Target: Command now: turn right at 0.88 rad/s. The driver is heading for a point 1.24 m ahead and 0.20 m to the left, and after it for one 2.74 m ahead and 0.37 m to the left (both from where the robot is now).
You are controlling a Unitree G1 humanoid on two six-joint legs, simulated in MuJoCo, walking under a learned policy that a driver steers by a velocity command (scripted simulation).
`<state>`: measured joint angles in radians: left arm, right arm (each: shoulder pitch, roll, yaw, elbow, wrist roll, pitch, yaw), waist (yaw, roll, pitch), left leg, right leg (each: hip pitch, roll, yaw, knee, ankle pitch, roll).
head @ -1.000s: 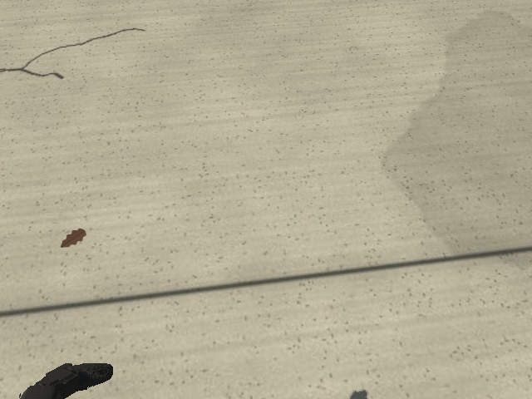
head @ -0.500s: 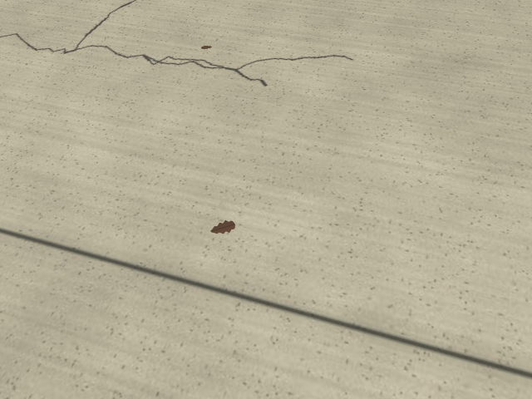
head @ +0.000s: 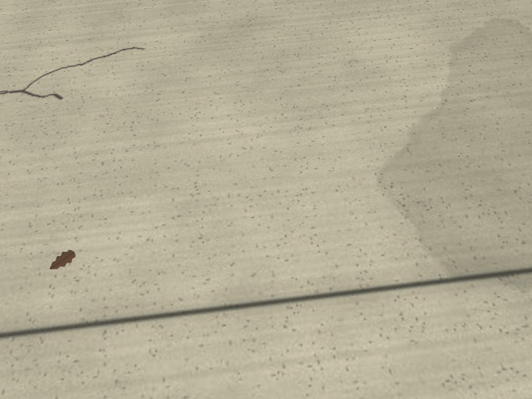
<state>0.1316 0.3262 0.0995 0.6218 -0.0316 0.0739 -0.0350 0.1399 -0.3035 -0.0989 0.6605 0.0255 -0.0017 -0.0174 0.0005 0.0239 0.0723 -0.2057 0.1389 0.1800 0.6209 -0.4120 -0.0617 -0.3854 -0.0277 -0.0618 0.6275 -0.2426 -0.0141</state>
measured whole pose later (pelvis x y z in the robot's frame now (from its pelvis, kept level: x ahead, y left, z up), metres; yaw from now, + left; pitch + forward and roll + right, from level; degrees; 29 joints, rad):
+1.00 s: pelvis +0.48 +0.18 +0.01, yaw +21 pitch +1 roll +1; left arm 0.15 0.28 0.00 0.71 0.02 -0.04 -0.06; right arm 0.42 -0.28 -0.03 0.82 -0.02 -0.09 0.03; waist -0.02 -0.04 0.02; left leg 0.13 -0.15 0.00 0.19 -0.33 0.12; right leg -0.81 -0.13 -0.05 0.92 -0.03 -0.04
